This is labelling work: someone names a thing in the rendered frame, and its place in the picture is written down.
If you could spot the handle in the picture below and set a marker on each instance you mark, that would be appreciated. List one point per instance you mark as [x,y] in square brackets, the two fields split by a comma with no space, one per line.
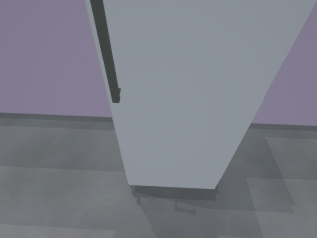
[99,15]

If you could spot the fridge door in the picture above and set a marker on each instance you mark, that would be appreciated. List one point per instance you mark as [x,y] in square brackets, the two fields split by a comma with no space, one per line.
[192,74]

